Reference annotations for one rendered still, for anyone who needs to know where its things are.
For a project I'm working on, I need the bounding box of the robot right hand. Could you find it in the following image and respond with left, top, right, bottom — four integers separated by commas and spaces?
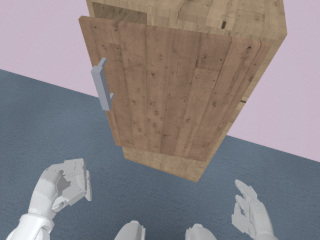
231, 179, 274, 240

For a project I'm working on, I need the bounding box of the robot left hand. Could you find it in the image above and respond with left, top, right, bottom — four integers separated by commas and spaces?
28, 158, 92, 220

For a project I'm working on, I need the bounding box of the right robot shin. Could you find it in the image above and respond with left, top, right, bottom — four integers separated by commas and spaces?
193, 223, 203, 228

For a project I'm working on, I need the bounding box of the handle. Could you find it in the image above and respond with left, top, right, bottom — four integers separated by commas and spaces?
90, 57, 114, 111

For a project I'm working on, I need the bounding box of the left robot forearm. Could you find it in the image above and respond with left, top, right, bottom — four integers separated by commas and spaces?
6, 213, 55, 240

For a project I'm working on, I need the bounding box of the right robot thigh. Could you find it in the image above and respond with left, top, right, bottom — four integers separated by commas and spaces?
185, 226, 217, 240

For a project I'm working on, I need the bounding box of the cupboard door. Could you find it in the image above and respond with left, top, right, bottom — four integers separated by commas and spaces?
78, 15, 271, 162

